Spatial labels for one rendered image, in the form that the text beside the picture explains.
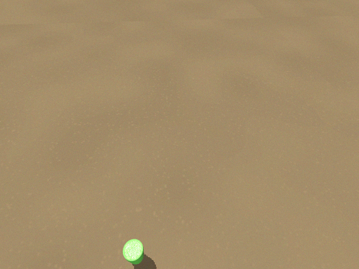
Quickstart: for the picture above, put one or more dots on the cup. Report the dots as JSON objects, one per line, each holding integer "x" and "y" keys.
{"x": 133, "y": 251}

